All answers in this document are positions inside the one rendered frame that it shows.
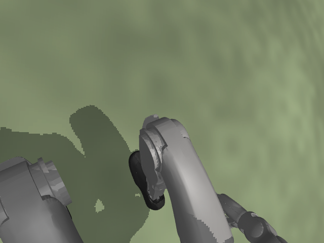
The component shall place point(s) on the right robot foot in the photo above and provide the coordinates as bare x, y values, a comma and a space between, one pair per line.
140, 180

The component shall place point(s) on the right robot arm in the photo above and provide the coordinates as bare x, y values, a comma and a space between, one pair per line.
257, 229

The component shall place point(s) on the right robot hand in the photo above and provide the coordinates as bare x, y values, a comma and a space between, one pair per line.
232, 209

